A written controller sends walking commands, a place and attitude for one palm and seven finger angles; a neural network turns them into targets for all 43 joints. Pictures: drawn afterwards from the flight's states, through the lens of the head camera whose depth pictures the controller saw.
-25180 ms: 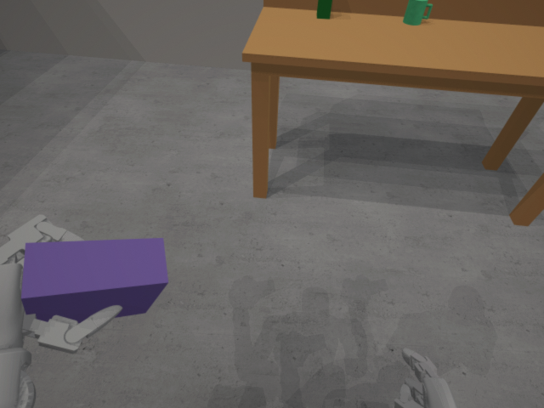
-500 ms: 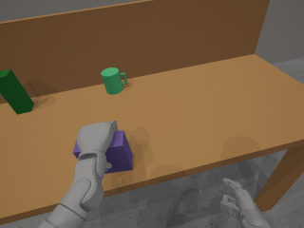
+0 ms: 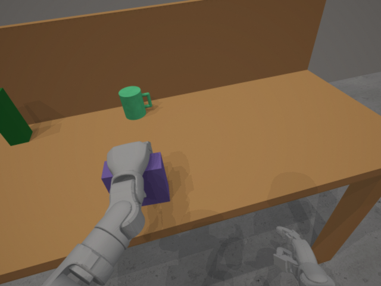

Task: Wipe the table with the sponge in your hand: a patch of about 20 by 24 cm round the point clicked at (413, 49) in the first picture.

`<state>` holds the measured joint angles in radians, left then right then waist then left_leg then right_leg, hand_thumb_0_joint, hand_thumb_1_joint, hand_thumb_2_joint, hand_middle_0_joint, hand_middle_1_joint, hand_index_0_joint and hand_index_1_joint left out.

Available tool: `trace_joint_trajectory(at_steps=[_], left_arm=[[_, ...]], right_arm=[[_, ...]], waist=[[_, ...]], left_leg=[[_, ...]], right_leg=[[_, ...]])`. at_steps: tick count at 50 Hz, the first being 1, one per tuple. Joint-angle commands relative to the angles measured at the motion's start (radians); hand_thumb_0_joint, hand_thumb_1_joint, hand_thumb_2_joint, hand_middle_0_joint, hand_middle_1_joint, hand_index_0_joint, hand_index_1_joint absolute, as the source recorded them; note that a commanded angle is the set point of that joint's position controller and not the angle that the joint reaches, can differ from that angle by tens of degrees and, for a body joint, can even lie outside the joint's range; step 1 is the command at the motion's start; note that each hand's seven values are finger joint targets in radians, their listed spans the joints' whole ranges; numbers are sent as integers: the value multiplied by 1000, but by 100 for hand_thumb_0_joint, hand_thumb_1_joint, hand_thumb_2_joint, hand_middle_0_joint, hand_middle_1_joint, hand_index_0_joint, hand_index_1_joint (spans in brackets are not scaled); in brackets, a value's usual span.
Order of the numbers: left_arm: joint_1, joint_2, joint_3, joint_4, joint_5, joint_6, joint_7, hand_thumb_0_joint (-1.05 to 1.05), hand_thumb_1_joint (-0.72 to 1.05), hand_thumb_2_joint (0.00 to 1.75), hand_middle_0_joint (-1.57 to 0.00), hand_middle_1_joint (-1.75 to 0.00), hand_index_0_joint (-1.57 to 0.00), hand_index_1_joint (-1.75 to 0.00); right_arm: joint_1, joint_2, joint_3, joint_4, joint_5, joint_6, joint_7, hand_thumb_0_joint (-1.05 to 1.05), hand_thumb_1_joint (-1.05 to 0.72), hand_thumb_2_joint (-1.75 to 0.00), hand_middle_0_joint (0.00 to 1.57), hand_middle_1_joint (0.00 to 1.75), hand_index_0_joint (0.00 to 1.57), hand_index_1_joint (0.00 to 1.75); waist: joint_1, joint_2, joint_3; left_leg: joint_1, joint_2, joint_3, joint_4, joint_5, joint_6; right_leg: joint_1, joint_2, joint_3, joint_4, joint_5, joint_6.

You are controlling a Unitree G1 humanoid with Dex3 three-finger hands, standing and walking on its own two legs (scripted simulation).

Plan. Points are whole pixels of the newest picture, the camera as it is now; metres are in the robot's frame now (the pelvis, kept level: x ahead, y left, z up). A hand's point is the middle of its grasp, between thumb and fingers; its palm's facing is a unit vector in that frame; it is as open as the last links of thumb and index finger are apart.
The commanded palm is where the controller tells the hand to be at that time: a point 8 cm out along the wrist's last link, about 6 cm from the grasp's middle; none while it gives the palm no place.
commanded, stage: wipe forward along the third lane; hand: left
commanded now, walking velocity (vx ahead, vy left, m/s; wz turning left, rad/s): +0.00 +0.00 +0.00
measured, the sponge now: (140, 187) +0.33 +0.17 +0.04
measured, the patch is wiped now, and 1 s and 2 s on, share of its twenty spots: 0.90 1.00 1.00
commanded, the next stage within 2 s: wipe back along the third lane in 1.32 s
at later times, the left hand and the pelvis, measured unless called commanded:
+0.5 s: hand (136, 161) +0.37 +0.19 +0.09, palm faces +0.00 -0.06 -1.00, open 9.6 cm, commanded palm +0.35 +0.19 +0.12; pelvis +0.00 +0.00 +0.00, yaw +0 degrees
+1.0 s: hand (136, 147) +0.42 +0.20 +0.09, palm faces -0.02 -0.04 -1.00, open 9.6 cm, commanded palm +0.40 +0.20 +0.11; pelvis +0.00 +0.01 +0.00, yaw +0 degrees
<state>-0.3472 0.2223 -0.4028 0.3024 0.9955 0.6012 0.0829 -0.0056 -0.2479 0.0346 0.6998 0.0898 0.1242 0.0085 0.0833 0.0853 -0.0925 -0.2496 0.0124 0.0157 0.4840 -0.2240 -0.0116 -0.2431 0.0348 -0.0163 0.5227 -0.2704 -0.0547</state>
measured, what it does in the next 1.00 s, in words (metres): stands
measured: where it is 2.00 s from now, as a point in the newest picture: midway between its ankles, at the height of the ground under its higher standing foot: outside the picture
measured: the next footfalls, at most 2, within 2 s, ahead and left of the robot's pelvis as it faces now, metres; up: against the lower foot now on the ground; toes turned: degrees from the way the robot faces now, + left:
none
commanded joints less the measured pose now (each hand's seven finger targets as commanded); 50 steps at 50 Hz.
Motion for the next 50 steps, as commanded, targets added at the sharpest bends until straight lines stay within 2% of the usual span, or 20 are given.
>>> trace_joint_trajectory(at_steps=[1, 2, 4, 6, 8, 10, 11, 13, 16, 18, 21, 23, 26, 30, 31, 33, 36, 38, 46, 50], left_arm=[[-267, 117, 126, -45, -4, -23, 28, 0, 10, 130, -120, -160, -120, -160], [-285, 73, 83, -30, -3, -24, 26, 0, 10, 130, -120, -160, -120, -160], [-285, 81, 94, -2, -3, -30, 27, 0, 10, 130, -120, -160, -120, -160], [-273, 159, 167, 20, 3, -34, 31, 0, 10, 130, -120, -160, -120, -160], [-288, 87, 101, 33, -1, -37, 28, 0, 10, 130, -120, -160, -120, -160], [-305, 101, 113, 67, 2, -35, 30, 0, 10, 130, -120, -160, -120, -160], [-298, 161, 170, 76, 1, -38, 32, 0, 10, 130, -120, -160, -120, -160], [-342, 113, 123, 108, 3, -41, 31, 0, 10, 130, -120, -160, -120, -160], [-353, 172, 178, 145, 8, -50, 34, 0, 10, 130, -120, -160, -120, -160], [-389, 106, 116, 158, 10, -57, 35, 0, 10, 130, -120, -160, -120, -160], [-403, 181, 189, 191, 6, -69, 43, 0, 10, 130, -120, -160, -120, -160], [-459, 116, 128, 214, 8, -78, 47, 0, 10, 130, -120, -160, -120, -160], [-469, 180, 188, 257, 13, -90, 54, 0, 10, 130, -120, -160, -120, -160], [-518, 143, 153, 311, 21, -101, 65, 0, 10, 130, -120, -160, -120, -160], [-541, 182, 192, 320, 22, -107, 69, 0, 10, 130, -120, -160, -120, -160], [-600, 128, 138, 348, 24, -111, 73, 0, 10, 130, -120, -160, -120, -160], [-590, 170, 194, 388, 24, -123, 83, 0, 10, 130, -120, -160, -120, -160], [-649, 133, 150, 406, 26, -128, 89, 0, 10, 130, -120, -160, -120, -160], [-670, 217, 232, 491, 35, -143, 108, 0, 10, 130, -120, -160, -120, -160], [-744, 201, 199, 533, 38, -141, 109, 0, 10, 130, -120, -160, -120, -160]], right_arm=[[-209, -102, -38, -170, -1, -38, -18, 0, -90, -90, 20, 30, 20, 30], [-202, -100, -37, -173, 3, -36, -21, 0, -90, -90, 20, 30, 20, 30], [-188, -104, -40, -172, 3, -36, -25, 0, -90, -90, 20, 30, 20, 30], [-180, -113, -43, -167, -1, -30, -31, 0, -90, -90, 20, 30, 20, 30], [-168, -108, -42, -172, 5, -30, -34, 0, -90, -90, 20, 30, 20, 30], [-160, -112, -44, -167, 6, -26, -39, 0, -90, -90, 20, 30, 20, 30], [-157, -118, -44, -168, 3, -26, -42, 0, -90, -90, 20, 30, 20, 30], [-143, -116, -44, -162, 7, -26, -50, 0, -90, -90, 20, 30, 20, 30], [-131, -122, -46, -162, 3, -28, -57, 0, -90, -90, 20, 30, 20, 30], [-120, -117, -46, -163, 8, -28, -59, 0, -90, -90, 20, 30, 20, 30], [-107, -124, -49, -158, 4, -27, -63, 0, -90, -90, 20, 30, 20, 30], [-93, -119, -49, -154, 7, -29, -66, 0, -90, -90, 20, 30, 20, 30], [-82, -124, -51, -148, 3, -27, -69, 0, -90, -90, 20, 30, 20, 30], [-60, -121, -52, -138, 4, -26, -68, 0, -90, -90, 20, 30, 20, 30], [-58, -123, -53, -136, 3, -24, -70, 0, -90, -90, 20, 30, 20, 30], [-41, -119, -53, -129, 3, -24, -69, 0, -90, -90, 20, 30, 20, 30], [-24, -120, -58, -125, -1, -22, -66, 0, -90, -90, 20, 30, 20, 30], [-18, -120, -57, -122, -1, -19, -67, 0, -90, -90, 20, 30, 20, 30], [24, -126, -63, -106, -11, -7, -64, 0, -90, -90, 20, 30, 20, 30], [43, -129, -61, -95, -9, -6, -63, 0, -90, -90, 20, 30, 20, 30]], waist=[[-8, -191, -136], [-21, -193, -139], [-20, -197, -143], [-12, -201, -139], [-29, -205, -133], [-28, -184, -121], [-20, -197, -120], [-40, -208, -110], [-25, -200, -121], [-42, -186, -127], [-31, -187, -142], [-53, -182, -137], [-42, -192, -150], [-54, -158, -154], [-53, -169, -158], [-75, -157, -155], [-57, -174, -203], [-86, -170, -177], [-76, -177, -244], [-100, -151, -208]], left_leg=[[41, -46, -3, -32, 78, 46], [39, -46, 11, -27, 79, 47], [31, -45, 10, -23, 76, 47], [19, -48, 3, -21, 75, 46], [16, -46, 13, -20, 79, 48], [11, -47, 15, -23, 62, 46], [1, -46, 5, -25, 53, 46], [-4, -46, 17, -25, 40, 47], [-11, -47, 6, -29, 30, 47], [-8, -46, 15, -27, 32, 47], [-14, -44, 6, -29, 31, 47], [-14, -43, 19, -26, 27, 49], [-23, -41, 8, -32, 21, 47], [-21, -39, 13, -31, 23, 46], [-23, -36, 6, -34, 26, 46], [-22, -34, 12, -27, 22, 47], [-26, -32, 4, -25, 50, 46], [-30, -31, 13, -18, 39, 49], [-54, -28, 7, -7, 96, 48], [-61, -26, 12, -6, 73, 51]], right_leg=[[14, -9, 78, -127, 134, -4], [15, -16, 67, -123, 143, 2], [10, -17, 69, -123, 144, 3], [13, -13, 99, -134, 148, -1], [7, -18, 75, -125, 161, 5], [-9, -18, 78, -132, 125, 4], [-9, -14, 95, -141, 112, 1], [-23, -20, 81, -143, 91, 8], [-25, -16, 90, -150, 69, 3], [-33, -19, 65, -138, 74, 7], [-26, -15, 79, -147, 76, 3], [-41, -19, 62, -140, 80, 10], [-41, -15, 71, -146, 63, 6], [-57, -15, 46, -132, 71, 6], [-57, -11, 53, -136, 74, 4], [-74, -14, 34, -126, 77, 8], [-51, -10, 34, -117, 114, 4], [-73, -14, 30, -119, 114, 10], [-28, -14, 34, -98, 214, 10], [-66, -15, 27, -101, 187, 14]])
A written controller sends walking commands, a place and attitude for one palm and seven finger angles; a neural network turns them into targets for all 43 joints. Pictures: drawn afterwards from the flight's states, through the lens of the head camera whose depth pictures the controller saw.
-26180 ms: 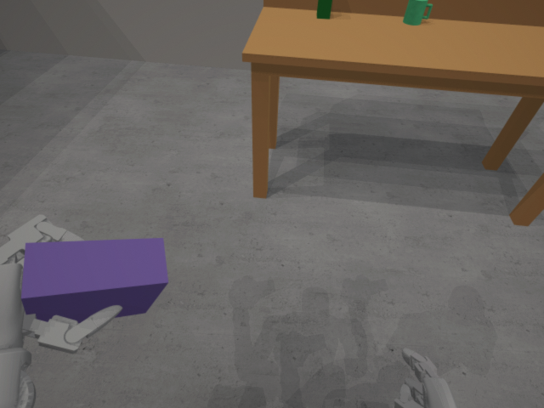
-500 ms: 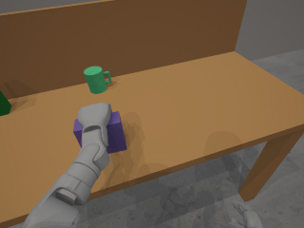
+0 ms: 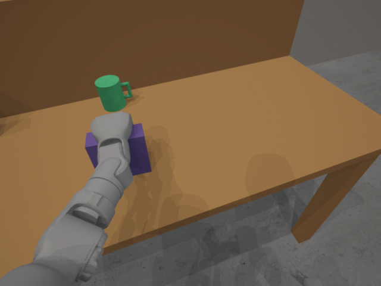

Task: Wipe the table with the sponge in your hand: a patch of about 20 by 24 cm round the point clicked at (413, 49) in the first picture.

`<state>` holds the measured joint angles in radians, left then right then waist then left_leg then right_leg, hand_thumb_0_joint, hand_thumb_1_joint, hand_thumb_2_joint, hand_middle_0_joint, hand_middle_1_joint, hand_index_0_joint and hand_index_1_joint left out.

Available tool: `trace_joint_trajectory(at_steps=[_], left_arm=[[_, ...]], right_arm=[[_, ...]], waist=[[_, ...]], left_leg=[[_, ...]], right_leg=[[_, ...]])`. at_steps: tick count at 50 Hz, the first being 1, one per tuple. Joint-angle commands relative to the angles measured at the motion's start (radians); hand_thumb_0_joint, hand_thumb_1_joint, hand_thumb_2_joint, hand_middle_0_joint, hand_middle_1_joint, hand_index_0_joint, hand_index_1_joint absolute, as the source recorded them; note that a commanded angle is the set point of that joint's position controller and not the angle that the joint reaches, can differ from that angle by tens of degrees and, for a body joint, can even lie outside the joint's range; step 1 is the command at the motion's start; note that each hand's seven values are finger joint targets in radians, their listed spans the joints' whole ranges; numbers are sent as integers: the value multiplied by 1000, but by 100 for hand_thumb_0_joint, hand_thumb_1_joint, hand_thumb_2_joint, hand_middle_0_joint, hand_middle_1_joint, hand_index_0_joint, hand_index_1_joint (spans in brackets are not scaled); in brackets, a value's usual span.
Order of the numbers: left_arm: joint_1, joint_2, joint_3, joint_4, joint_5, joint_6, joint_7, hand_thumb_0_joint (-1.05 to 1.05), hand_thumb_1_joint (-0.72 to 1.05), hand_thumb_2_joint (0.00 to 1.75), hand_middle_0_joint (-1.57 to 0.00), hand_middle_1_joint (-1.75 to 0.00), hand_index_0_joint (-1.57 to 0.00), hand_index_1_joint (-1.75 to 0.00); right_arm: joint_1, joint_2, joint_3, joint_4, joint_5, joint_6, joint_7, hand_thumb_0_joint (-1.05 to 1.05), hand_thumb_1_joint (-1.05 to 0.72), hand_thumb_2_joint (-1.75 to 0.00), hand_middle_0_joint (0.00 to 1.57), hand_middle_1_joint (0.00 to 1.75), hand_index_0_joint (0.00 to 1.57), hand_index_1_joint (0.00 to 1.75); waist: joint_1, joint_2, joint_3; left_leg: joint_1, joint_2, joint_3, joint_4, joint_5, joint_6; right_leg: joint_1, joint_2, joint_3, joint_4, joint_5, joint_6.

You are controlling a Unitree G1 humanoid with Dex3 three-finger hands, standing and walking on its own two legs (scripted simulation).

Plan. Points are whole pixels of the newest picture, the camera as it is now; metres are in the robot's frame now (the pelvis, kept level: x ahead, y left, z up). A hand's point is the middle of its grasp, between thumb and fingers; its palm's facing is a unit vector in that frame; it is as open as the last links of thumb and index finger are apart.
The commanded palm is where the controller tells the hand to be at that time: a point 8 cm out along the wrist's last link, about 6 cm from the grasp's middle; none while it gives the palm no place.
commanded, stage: wipe forward along the third lane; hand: left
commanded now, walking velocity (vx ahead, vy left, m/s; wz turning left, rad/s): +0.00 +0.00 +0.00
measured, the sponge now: (122, 159) +0.41 +0.20 +0.04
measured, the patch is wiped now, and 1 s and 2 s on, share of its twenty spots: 1.00 1.00 1.00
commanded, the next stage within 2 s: wipe back along the third lane in 0.32 s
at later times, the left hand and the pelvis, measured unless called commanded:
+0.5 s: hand (114, 129) +0.47 +0.22 +0.09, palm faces -0.07 -0.03 -1.00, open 9.6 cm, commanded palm +0.44 +0.21 +0.12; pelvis +0.01 +0.01 +0.00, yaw -1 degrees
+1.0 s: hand (114, 141) +0.42 +0.21 +0.09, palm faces +0.02 -0.04 -1.00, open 9.7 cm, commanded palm +0.38 +0.19 +0.12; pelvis +0.03 +0.03 +0.00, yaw +1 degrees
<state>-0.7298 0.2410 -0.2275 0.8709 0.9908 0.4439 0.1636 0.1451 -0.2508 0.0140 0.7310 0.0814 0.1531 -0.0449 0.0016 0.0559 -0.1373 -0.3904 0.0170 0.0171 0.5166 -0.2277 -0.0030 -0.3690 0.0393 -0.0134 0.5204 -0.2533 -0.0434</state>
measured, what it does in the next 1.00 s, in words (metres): stands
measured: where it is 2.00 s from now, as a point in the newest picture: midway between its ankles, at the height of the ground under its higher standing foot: outside the picture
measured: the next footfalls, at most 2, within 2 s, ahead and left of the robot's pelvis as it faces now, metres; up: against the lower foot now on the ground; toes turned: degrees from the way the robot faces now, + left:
none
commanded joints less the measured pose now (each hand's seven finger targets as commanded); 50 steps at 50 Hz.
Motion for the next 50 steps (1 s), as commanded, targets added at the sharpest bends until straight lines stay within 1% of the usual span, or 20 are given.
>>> trace_joint_trajectory(at_steps=[1, 3, 6, 8, 11, 14, 16, 18, 19, 20, 25, 26, 31, 35, 36, 38, 39, 45, 48, 50], left_arm=[[-365, 216, 59, -32, 42, 10, 28, 0, 10, 130, -120, -160, -120, -160], [-375, 185, 25, -19, 44, 5, 27, 0, 10, 130, -120, -160, -120, -160], [-418, 250, 71, 10, 44, -7, 26, 0, 10, 130, -120, -160, -120, -160], [-467, 247, 48, 40, 51, -11, 26, 0, 10, 130, -120, -160, -120, -160], [-499, 304, 93, 69, 59, -25, 25, 0, 10, 130, -120, -160, -120, -160], [-519, 276, 59, 91, 67, -35, 24, 0, 10, 130, -120, -160, -120, -160], [-517, 277, 78, 107, 57, -43, 22, 0, 10, 130, -120, -160, -120, -160], [-518, 287, 80, 114, 58, -51, 26, 0, 10, 130, -120, -160, -120, -160], [-531, 263, 61, 109, 56, -53, 25, 0, 10, 130, -120, -160, -120, -160], [-540, 280, 73, 130, 61, -54, 26, 0, 10, 130, -120, -160, -120, -160], [-433, 190, 44, 102, 48, -63, 34, 0, 10, 130, -120, -160, -120, -160], [-417, 148, 32, 73, 35, -69, 33, 0, 10, 130, -120, -160, -120, -160], [-335, 60, -8, 13, -13, -22, 50, 0, 10, 130, -120, -160, -120, -160], [-285, 69, -17, -38, -17, 47, 49, 0, 10, 130, -120, -160, -120, -160], [-275, 44, -26, -70, -27, 57, 42, 0, 10, 130, -120, -160, -120, -160], [-263, 56, -32, -78, -18, 85, 32, 0, 10, 130, -120, -160, -120, -160], [-259, 32, -55, -98, -20, 97, 24, 0, 10, 130, -120, -160, -120, -160], [-195, 24, -70, -194, -14, 121, -6, 0, 10, 130, -120, -160, -120, -160], [-203, -30, -118, -239, -21, 126, -16, 0, 10, 130, -120, -160, -120, -160], [-186, -11, -107, -251, -16, 133, -18, 0, 10, 130, -120, -160, -120, -160]], right_arm=[[-104, -127, -44, -127, -2, -35, -10, 0, -90, -90, 20, 30, 20, 30], [-93, -127, -45, -125, -3, -36, -10, 0, -90, -90, 20, 30, 20, 30], [-78, -131, -45, -119, -4, -39, -14, 0, -90, -90, 20, 30, 20, 30], [-58, -138, -44, -110, -4, -42, -16, 0, -90, -90, 20, 30, 20, 30], [-29, -141, -49, -103, -7, -46, -14, 0, -90, -90, 20, 30, 20, 30], [-6, -143, -53, -95, -10, -50, -11, 0, -90, -90, 20, 30, 20, 30], [9, -143, -58, -93, -11, -54, -7, 0, -90, -90, 20, 30, 20, 30], [26, -149, -61, -87, -14, -54, -4, 0, -90, -90, 20, 30, 20, 30], [28, -146, -61, -90, -15, -56, -3, 0, -90, -90, 20, 30, 20, 30], [38, -149, -62, -79, -14, -55, -1, 0, -90, -90, 20, 30, 20, 30], [37, -140, -72, -90, -18, -53, 15, 0, -90, -90, 20, 30, 20, 30], [26, -132, -74, -98, -18, -55, 18, 0, -90, -90, 20, 30, 20, 30], [-33, -125, -72, -112, -6, -44, 29, 0, -90, -90, 20, 30, 20, 30], [-84, -129, -64, -119, -2, -26, 33, 0, -90, -90, 20, 30, 20, 30], [-103, -123, -62, -132, 1, -24, 33, 0, -90, -90, 20, 30, 20, 30], [-119, -126, -57, -132, 2, -12, 31, 0, -90, -90, 20, 30, 20, 30], [-133, -121, -52, -142, 4, -8, 31, 0, -90, -90, 20, 30, 20, 30], [-185, -115, -42, -176, 3, 18, 30, 0, -90, -90, 20, 30, 20, 30], [-209, -108, -38, -186, 7, 28, 33, 0, -90, -90, 20, 30, 20, 30], [-223, -110, -36, -188, 7, 33, 35, 0, -90, -90, 20, 30, 20, 30]], waist=[[-13, -145, -186], [-23, -115, -184], [-26, -131, -196], [-48, -128, -179], [-46, -116, -219], [-64, -71, -223], [-64, -107, -252], [-67, -102, -269], [-72, -85, -260], [-76, -81, -244], [-47, -76, -283], [-39, -76, -304], [-23, -119, -261], [-9, -113, -236], [-1, -115, -249], [-3, -112, -206], [1, -107, -200], [16, -120, -210], [10, -107, -190], [18, -113, -204]], left_leg=[[78, -29, 2, -39, 90, 42], [84, -30, 13, -31, 92, 44], [60, -28, 6, -37, 81, 44], [54, -28, 10, -32, 63, 46], [46, -24, 3, -27, 83, 44], [55, -23, 11, -14, 96, 45], [52, -19, 6, -8, 125, 47], [57, -19, 8, -2, 137, 47], [57, -19, 10, -2, 131, 47], [51, -16, 9, 0, 131, 46], [88, -11, 6, 4, 188, 44], [98, -10, 1, 3, 216, 43], [112, -6, -6, -15, 208, 44], [135, -10, -5, -24, 203, 43], [140, -10, -9, -28, 220, 43], [149, -11, -13, -32, 206, 41], [153, -13, -14, -39, 202, 40], [184, -18, -14, -35, 241, 36], [201, -16, -17, -35, 249, 33], [206, -19, -20, -34, 255, 30]], right_leg=[[73, -17, 23, -95, 182, 1], [66, -20, 23, -95, 193, 3], [72, -19, 28, -97, 177, 6], [49, -20, 28, -99, 159, 10], [59, -18, 26, -87, 177, 7], [40, -18, 25, -82, 201, 8], [56, -15, 21, -74, 244, 8], [56, -15, 19, -68, 264, 10], [46, -14, 18, -71, 260, 11], [33, -14, 17, -69, 261, 9], [42, -4, 4, -60, 291, 0], [53, -1, -3, -52, 313, -3], [53, 2, -15, -66, 283, -4], [65, 1, -18, -76, 271, -7], [79, 1, -23, -72, 284, -10], [61, 2, -28, -77, 254, -12], [60, 2, -31, -80, 240, -13], [97, -2, -29, -73, 288, -19], [86, -1, -35, -71, 287, -23], [98, -2, -30, -69, 290, -26]])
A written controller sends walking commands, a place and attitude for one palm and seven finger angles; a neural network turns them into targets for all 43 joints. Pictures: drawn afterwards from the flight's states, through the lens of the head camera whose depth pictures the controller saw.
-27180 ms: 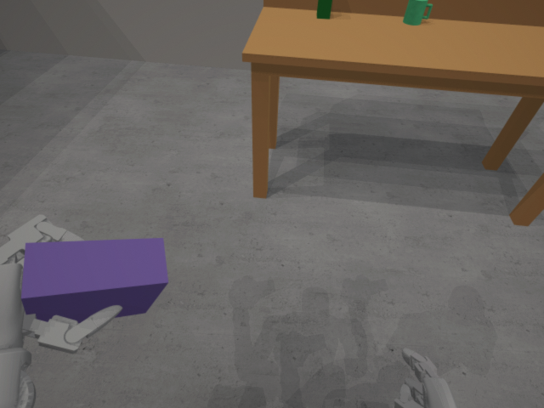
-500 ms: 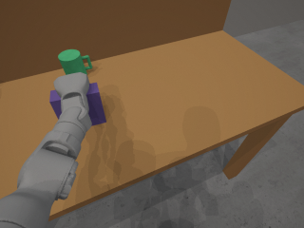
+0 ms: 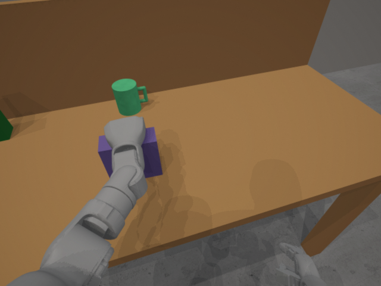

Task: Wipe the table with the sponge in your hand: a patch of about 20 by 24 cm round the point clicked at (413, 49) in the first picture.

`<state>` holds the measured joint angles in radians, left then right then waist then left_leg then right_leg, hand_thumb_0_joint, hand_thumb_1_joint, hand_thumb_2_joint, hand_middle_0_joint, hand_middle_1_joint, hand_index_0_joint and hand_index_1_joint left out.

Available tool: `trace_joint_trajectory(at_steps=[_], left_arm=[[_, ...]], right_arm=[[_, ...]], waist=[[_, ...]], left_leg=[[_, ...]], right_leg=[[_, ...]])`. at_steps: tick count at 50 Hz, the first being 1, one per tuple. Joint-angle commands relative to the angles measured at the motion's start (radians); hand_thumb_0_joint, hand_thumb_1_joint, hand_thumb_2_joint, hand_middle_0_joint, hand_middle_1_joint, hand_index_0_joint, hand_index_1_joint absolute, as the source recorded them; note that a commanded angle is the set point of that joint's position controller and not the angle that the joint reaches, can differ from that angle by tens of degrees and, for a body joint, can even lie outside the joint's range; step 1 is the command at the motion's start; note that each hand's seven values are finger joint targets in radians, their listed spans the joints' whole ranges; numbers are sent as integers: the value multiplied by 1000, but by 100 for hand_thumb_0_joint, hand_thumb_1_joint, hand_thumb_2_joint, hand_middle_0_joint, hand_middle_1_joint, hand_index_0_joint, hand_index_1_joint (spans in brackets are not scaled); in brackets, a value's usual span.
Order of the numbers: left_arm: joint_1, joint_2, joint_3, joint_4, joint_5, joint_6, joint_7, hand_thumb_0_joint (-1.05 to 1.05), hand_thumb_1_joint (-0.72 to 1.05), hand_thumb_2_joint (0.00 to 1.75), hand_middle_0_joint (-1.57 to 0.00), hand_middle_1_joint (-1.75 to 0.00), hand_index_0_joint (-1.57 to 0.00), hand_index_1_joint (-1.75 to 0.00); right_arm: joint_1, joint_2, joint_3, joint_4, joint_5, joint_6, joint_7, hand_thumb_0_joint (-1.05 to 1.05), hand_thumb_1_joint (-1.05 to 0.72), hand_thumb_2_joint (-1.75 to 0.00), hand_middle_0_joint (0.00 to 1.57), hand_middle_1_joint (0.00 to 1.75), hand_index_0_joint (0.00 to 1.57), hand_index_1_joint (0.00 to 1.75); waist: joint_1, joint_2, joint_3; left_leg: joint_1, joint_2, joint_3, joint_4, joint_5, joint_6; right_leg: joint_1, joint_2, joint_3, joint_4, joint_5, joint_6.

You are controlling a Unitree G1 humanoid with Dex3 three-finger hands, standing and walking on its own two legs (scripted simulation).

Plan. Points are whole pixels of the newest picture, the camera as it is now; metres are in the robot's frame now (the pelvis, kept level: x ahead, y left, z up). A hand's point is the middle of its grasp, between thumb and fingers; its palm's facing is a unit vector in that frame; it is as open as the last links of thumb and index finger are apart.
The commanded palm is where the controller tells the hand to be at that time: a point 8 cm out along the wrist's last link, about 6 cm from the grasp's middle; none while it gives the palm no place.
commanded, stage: wipe back along the third lane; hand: left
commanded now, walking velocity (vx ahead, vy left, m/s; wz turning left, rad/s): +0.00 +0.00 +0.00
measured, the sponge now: (134, 162) +0.40 +0.18 +0.04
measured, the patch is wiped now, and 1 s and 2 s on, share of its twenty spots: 1.00 1.00 1.00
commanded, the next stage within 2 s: slide back across to the middle lane in 1.12 s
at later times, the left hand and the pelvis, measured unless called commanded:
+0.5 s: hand (141, 164) +0.35 +0.15 +0.09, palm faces +0.05 -0.04 -1.00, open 9.6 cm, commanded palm +0.30 +0.13 +0.12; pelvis +0.00 -0.02 +0.00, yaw +0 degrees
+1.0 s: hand (148, 179) +0.31 +0.12 +0.09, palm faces +0.07 -0.06 -1.00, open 9.6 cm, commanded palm +0.26 +0.10 +0.12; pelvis -0.01 -0.04 +0.00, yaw -1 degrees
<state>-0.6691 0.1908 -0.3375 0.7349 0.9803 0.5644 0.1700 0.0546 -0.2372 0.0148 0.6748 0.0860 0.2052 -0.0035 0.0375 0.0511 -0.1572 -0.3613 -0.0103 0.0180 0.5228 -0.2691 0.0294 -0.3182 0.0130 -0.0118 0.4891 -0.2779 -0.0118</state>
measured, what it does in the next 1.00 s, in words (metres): stands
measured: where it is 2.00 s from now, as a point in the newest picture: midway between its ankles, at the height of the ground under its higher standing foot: outside the picture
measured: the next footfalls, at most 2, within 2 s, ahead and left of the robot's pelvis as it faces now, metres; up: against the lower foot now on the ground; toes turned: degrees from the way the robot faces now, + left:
none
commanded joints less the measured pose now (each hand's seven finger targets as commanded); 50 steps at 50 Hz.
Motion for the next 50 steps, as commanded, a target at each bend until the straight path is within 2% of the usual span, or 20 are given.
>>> trace_joint_trajectory(at_steps=[1, 5, 6, 7, 9, 13, 18, 21, 22, 26, 29, 31, 34, 36, 38, 41, 44, 46, 47, 50], left_arm=[[-253, 25, -3, -147, -5, 8, -27, 0, 10, 130, -120, -160, -120, -160], [-211, -16, -57, -182, -5, 23, -40, 0, 10, 130, -120, -160, -120, -160], [-203, 3, -30, -197, -15, 23, -43, 0, 10, 130, -120, -160, -120, -160], [-189, 23, -24, -205, -7, 24, -41, 0, 10, 130, -120, -160, -120, -160], [-128, -20, -66, -236, -7, 28, -49, 0, 10, 130, -120, -160, -120, -160], [-43, -7, -61, -305, -16, 34, -59, 0, 10, 130, -120, -160, -120, -160], [14, -20, -81, -383, -23, 52, -64, 0, 10, 130, -120, -160, -120, -160], [67, 36, -28, -429, -24, 58, -63, 0, 10, 130, -120, -160, -120, -160], [75, 1, -69, -445, -24, 61, -63, 0, 10, 130, -120, -160, -120, -160], [83, 31, -41, -456, -25, 76, -63, 0, 10, 130, -120, -160, -120, -160], [91, 8, -75, -463, -23, 83, -64, 0, 10, 130, -120, -160, -120, -160], [114, 51, -23, -467, -26, 81, -63, 0, 10, 130, -120, -160, -120, -160], [130, 8, -81, -474, -21, 78, -69, 0, 10, 130, -120, -160, -120, -160], [158, 38, -41, -503, -21, 70, -69, 0, 10, 130, -120, -160, -120, -160], [157, -16, -106, -523, -22, 69, -74, 0, 10, 130, -120, -160, -120, -160], [174, 38, -46, -523, -28, 69, -72, 0, 10, 130, -120, -160, -120, -160], [202, -2, -93, -533, -22, 68, -72, 0, 10, 130, -120, -160, -120, -160], [232, 37, -49, -562, -25, 66, -72, 0, 10, 130, -120, -160, -120, -160], [236, -17, -109, -576, -27, 70, -74, 0, 10, 130, -120, -160, -120, -160], [267, -5, -102, -589, -19, 73, -76, 0, 10, 130, -120, -160, -120, -160]], right_arm=[[-146, -119, -39, -141, 2, -18, -3, 0, -90, -90, 20, 30, 20, 30], [-164, -118, -36, -145, 1, -7, 10, 0, -90, -90, 20, 30, 20, 30], [-171, -116, -37, -151, 4, -6, 11, 0, -90, -90, 20, 30, 20, 30], [-174, -123, -34, -148, 2, -5, 11, 0, -90, -90, 20, 30, 20, 30], [-181, -117, -33, -158, 2, -3, 21, 0, -90, -90, 20, 30, 20, 30], [-204, -120, -30, -174, 5, 2, 31, 0, -90, -90, 20, 30, 20, 30], [-232, -116, -28, -185, 12, 2, 41, 0, -90, -90, 20, 30, 20, 30], [-250, -120, -27, -191, 13, -2, 41, 0, -90, -90, 20, 30, 20, 30], [-250, -117, -25, -196, 14, -3, 42, 0, -90, -90, 20, 30, 20, 30], [-267, -116, -23, -191, 17, -8, 41, 0, -90, -90, 20, 30, 20, 30], [-271, -112, -21, -193, 20, -15, 39, 0, -90, -90, 20, 30, 20, 30], [-278, -115, -22, -193, 18, -17, 37, 0, -90, -90, 20, 30, 20, 30], [-281, -110, -20, -197, 21, -23, 39, 0, -90, -90, 20, 30, 20, 30], [-288, -112, -24, -203, 18, -25, 43, 0, -90, -90, 20, 30, 20, 30], [-291, -107, -23, -210, 22, -27, 48, 0, -90, -90, 20, 30, 20, 30], [-298, -110, -21, -204, 18, -32, 45, 0, -90, -90, 20, 30, 20, 30], [-301, -105, -22, -206, 21, -37, 51, 0, -90, -90, 20, 30, 20, 30], [-313, -107, -25, -208, 17, -39, 52, 0, -90, -90, 20, 30, 20, 30], [-313, -102, -21, -217, 19, -41, 55, 0, -90, -90, 20, 30, 20, 30], [-317, -104, -23, -210, 20, -41, 63, 0, -90, -90, 20, 30, 20, 30]], waist=[[-17, -105, -203], [-16, -80, -187], [-14, -120, -190], [-11, -108, -191], [-5, -102, -196], [4, -125, -180], [10, -137, -151], [26, -154, -150], [20, -151, -149], [25, -164, -102], [22, -151, -93], [33, -153, -88], [24, -154, -74], [36, -158, -87], [24, -151, -72], [35, -167, -46], [33, -158, -41], [43, -174, -50], [36, -156, -55], [39, -159, -45]], left_leg=[[184, 11, -22, -34, 319, -2], [195, 8, -22, -26, 339, -2], [184, 8, -25, -27, 338, 0], [187, 7, -22, -25, 339, -1], [192, 4, -23, -15, 377, 0], [177, 1, -16, -15, 371, 3], [170, -1, -13, -28, 324, 7], [158, -5, -13, -35, 302, 7], [164, -6, -7, -34, 297, 8], [150, -7, -8, -51, 242, 9], [157, -10, 2, -54, 213, 10], [150, -12, -4, -60, 193, 11], [157, -13, 5, -56, 181, 10], [157, -15, -4, -56, 185, 12], [168, -14, 8, -53, 181, 13], [156, -18, 3, -59, 157, 14], [169, -18, 11, -55, 166, 12], [171, -20, 4, -53, 172, 14], [176, -20, 16, -50, 176, 16], [181, -19, 13, -47, 193, 13]], right_leg=[[59, 25, -30, -31, 339, -61], [60, 23, -32, -23, 367, -65], [79, 23, -32, -25, 375, -64], [83, 23, -24, -21, 384, -65], [97, 21, -28, -8, 434, -67], [126, 17, -18, -6, 464, -63], [128, 18, -11, -16, 422, -61], [150, 19, 11, -27, 409, -61], [152, 17, 2, -21, 404, -57], [130, 21, 17, -46, 328, -57], [121, 18, 15, -52, 280, -51], [123, 21, 33, -65, 253, -54], [114, 16, 30, -67, 226, -49], [125, 21, 46, -70, 236, -54], [114, 16, 30, -69, 221, -48], [111, 20, 62, -94, 193, -50], [110, 16, 49, -84, 196, -48], [119, 19, 68, -95, 200, -50], [126, 13, 53, -83, 212, -45], [124, 16, 58, -80, 233, -48]])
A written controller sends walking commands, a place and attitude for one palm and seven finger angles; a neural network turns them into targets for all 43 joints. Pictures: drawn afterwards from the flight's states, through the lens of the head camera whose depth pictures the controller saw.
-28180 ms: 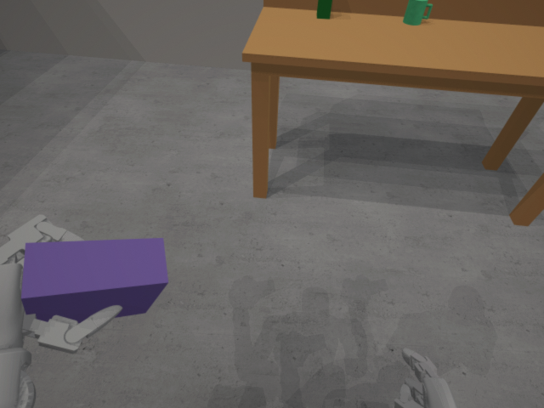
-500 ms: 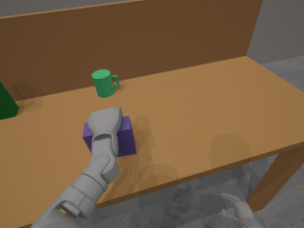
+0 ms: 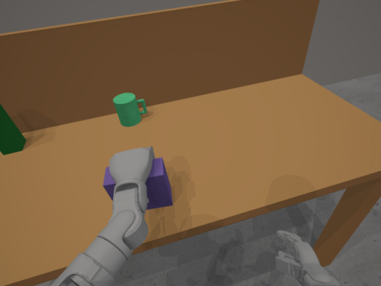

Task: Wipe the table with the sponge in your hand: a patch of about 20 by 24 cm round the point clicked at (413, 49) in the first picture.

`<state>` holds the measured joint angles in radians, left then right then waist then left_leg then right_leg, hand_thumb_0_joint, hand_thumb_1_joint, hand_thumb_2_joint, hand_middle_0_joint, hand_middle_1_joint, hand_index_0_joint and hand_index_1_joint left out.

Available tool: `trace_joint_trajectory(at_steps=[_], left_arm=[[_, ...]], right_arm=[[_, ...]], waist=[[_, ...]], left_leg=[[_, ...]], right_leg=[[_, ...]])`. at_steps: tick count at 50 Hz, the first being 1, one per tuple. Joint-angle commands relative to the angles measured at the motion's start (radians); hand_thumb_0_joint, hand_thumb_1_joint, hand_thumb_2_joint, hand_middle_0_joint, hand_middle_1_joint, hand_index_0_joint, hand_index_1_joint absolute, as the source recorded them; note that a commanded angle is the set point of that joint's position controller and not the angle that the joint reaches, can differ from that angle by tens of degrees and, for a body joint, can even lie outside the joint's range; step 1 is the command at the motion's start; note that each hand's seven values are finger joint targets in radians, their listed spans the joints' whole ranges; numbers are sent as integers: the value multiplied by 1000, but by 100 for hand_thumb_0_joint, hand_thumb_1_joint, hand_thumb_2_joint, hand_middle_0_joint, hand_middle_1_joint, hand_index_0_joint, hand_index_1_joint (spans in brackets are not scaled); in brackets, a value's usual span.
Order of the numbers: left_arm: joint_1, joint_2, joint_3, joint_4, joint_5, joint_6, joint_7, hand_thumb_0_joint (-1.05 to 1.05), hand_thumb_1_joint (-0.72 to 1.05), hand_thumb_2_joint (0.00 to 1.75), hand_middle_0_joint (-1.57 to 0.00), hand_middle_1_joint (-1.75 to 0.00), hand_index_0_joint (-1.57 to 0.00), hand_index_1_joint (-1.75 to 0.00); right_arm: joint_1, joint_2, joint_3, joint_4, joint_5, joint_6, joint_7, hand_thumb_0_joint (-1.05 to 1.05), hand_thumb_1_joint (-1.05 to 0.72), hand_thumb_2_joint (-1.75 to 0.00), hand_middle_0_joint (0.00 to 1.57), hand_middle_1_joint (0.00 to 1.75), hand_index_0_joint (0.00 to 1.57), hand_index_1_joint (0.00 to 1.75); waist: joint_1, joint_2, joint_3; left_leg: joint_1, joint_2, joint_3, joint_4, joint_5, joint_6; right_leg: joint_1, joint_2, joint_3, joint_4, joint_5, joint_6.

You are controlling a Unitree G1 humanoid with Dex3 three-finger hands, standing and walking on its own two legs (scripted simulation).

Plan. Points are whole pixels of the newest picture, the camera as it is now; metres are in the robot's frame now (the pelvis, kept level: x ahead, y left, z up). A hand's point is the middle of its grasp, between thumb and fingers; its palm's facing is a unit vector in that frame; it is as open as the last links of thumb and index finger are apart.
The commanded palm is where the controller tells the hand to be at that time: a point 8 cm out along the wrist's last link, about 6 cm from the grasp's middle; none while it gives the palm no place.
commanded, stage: wipe back along the third lane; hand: left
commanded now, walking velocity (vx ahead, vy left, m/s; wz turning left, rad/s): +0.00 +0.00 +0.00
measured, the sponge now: (143, 192) +0.32 +0.16 +0.04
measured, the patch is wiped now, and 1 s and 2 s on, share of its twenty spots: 1.00 1.00 1.00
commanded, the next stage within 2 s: slide back across to the middle lane in 0.12 s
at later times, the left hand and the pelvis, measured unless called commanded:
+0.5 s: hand (128, 189) +0.29 +0.17 +0.10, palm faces +0.13 -0.21 -0.97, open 9.6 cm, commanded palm +0.24 +0.18 +0.14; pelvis +0.00 +0.00 +0.00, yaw -2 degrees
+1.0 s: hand (103, 197) +0.27 +0.22 +0.09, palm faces +0.09 -0.15 -0.98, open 9.6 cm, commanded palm +0.23 +0.23 +0.14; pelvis -0.01 +0.01 +0.00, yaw -1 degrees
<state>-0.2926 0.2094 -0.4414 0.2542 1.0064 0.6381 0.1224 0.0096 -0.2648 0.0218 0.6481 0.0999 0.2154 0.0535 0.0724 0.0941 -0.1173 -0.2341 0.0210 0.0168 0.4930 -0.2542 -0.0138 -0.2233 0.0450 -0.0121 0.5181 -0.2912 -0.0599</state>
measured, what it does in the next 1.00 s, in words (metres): stands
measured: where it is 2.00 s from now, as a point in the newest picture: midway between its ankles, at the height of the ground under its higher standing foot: outside the picture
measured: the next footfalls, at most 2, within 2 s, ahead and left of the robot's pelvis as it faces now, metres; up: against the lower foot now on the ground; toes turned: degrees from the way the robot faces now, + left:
none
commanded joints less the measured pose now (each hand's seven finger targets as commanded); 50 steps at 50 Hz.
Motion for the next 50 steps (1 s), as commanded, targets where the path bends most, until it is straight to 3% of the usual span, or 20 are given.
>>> trace_joint_trajectory(at_steps=[1, 2, 6, 7, 10, 15, 16, 20, 21, 22, 24, 26, 30, 31, 34, 40, 41, 43, 46, 50], left_arm=[[-77, 3, 37, -138, -50, -1, -27, 0, 10, 130, -120, -160, -120, -160], [-49, -41, -13, -157, -51, 1, -29, 0, 10, 130, -120, -160, -120, -160], [19, 18, 43, -226, -61, 7, -29, 0, 10, 130, -120, -160, -120, -160], [31, -28, -5, -228, -61, 13, -29, 0, 10, 130, -120, -160, -120, -160], [12, -5, 9, -241, -57, 12, -29, 0, 10, 130, -120, -160, -120, -160], [17, 60, 72, -300, -47, 1, -22, 0, 10, 130, -120, -160, -120, -160], [48, 128, 144, -330, -51, -8, -17, 0, 10, 130, -120, -160, -120, -160], [142, 128, 143, -414, -55, -22, -21, 0, 10, 130, -120, -160, -120, -160], [154, 184, 203, -438, -58, -29, -19, 0, 10, 130, -120, -160, -120, -160], [153, 132, 147, -452, -59, -26, -24, 0, 10, 130, -120, -160, -120, -160], [118, 158, 168, -454, -57, -30, -27, 0, 10, 130, -120, -160, -120, -160], [88, 225, 230, -483, -51, -39, -26, 0, 10, 130, -120, -160, -120, -160], [77, 208, 210, -477, -43, -49, -33, 0, 10, 130, -120, -160, -120, -160], [89, 257, 264, -483, -44, -54, -33, 0, 10, 130, -120, -160, -120, -160], [106, 217, 226, -458, -41, -60, -40, 0, 10, 130, -120, -160, -120, -160], [84, 248, 253, -436, -28, -77, -51, 0, 10, 130, -120, -160, -120, -160], [106, 306, 313, -450, -29, -82, -50, 0, 10, 130, -120, -160, -120, -160], [121, 253, 267, -449, -33, -86, -56, 0, 10, 130, -120, -160, -120, -160], [143, 334, 345, -458, -27, -94, -53, 0, 10, 130, -120, -160, -120, -160], [135, 267, 282, -443, -29, -100, -62, 0, 10, 130, -120, -160, -120, -160]], right_arm=[[-277, -77, -31, -191, 3, -51, 10, 0, -90, -90, 20, 30, 20, 30], [-277, -72, -30, -198, 4, -51, 15, 0, -90, -90, 20, 30, 20, 30], [-294, -74, -31, -200, 2, -49, 23, 0, -90, -90, 20, 30, 20, 30], [-293, -70, -28, -202, 4, -50, 25, 0, -90, -90, 20, 30, 20, 30], [-292, -73, -26, -191, 4, -49, 20, 0, -90, -90, 20, 30, 20, 30], [-293, -71, -25, -195, 1, -53, 9, 0, -90, -90, 20, 30, 20, 30], [-296, -73, -28, -198, -3, -55, 6, 0, -90, -90, 20, 30, 20, 30], [-292, -68, -22, -214, -6, -57, 5, 0, -90, -90, 20, 30, 20, 30], [-295, -72, -24, -212, -8, -56, 1, 0, -90, -90, 20, 30, 20, 30], [-294, -65, -19, -218, -8, -55, -2, 0, -90, -90, 20, 30, 20, 30], [-293, -71, -18, -209, -9, -57, -11, 0, -90, -90, 20, 30, 20, 30], [-292, -75, -21, -206, -15, -64, -25, 0, -90, -90, 20, 30, 20, 30], [-287, -73, -18, -200, -15, -79, -39, 0, -90, -90, 20, 30, 20, 30], [-286, -76, -21, -199, -17, -83, -43, 0, -90, -90, 20, 30, 20, 30], [-282, -75, -17, -197, -16, -92, -47, 0, -90, -90, 20, 30, 20, 30], [-274, -81, -16, -189, -20, -114, -56, 0, -90, -90, 20, 30, 20, 30], [-278, -85, -20, -190, -22, -117, -57, 0, -90, -90, 20, 30, 20, 30], [-274, -79, -17, -196, -20, -124, -57, 0, -90, -90, 20, 30, 20, 30], [-272, -90, -20, -187, -25, -128, -59, 0, -90, -90, 20, 30, 20, 30], [-260, -87, -19, -186, -24, -136, -59, 0, -90, -90, 20, 30, 20, 30]], waist=[[14, -205, -95], [10, -200, -107], [20, -229, -88], [12, -214, -79], [9, -216, -58], [22, -177, -86], [34, -180, -99], [36, -175, -104], [39, -167, -87], [30, -160, -78], [23, -154, -34], [28, -138, -39], [27, -109, -54], [34, -125, -57], [30, -128, -47], [32, -122, -52], [43, -130, -58], [39, -133, -56], [48, -115, -59], [34, -133, -42]], left_leg=[[49, -50, 3, -20, 185, 57], [58, -52, 16, -13, 201, 60], [54, -51, 7, -10, 207, 59], [58, -52, 20, -8, 210, 60], [57, -48, 13, -12, 203, 55], [72, -50, 12, -16, 218, 56], [74, -52, 5, -14, 225, 58], [81, -50, 9, -15, 266, 56], [81, -47, -2, -19, 254, 54], [82, -46, 7, -23, 247, 56], [83, -41, -1, -35, 215, 55], [99, -44, -7, -39, 193, 58], [109, -45, -7, -48, 194, 57], [112, -45, -13, -50, 189, 58], [106, -45, -11, -56, 180, 57], [105, -48, -13, -61, 175, 58], [107, -50, -22, -61, 173, 58], [105, -49, -14, -59, 184, 59], [108, -50, -22, -58, 192, 57], [100, -49, -19, -59, 194, 58]], right_leg=[[42, -10, 66, -107, 260, -4], [56, -14, 52, -92, 293, 0], [63, -8, 78, -104, 306, -1], [62, -13, 68, -99, 317, 4], [42, -11, 70, -99, 303, 4], [63, -9, 75, -91, 307, -1], [81, -5, 97, -97, 324, -5], [107, -6, 93, -84, 384, -2], [98, -2, 116, -97, 359, -8], [93, -7, 99, -96, 340, -2], [54, -4, 103, -120, 257, -4], [45, 0, 125, -142, 204, -9], [49, -2, 106, -134, 189, -10], [53, 2, 122, -144, 173, -14], [48, -2, 106, -145, 158, -9], [49, -3, 103, -145, 159, -9], [58, 1, 126, -152, 146, -13], [59, -4, 102, -142, 168, -7], [67, 1, 129, -145, 183, -15], [54, -2, 102, -140, 202, -8]])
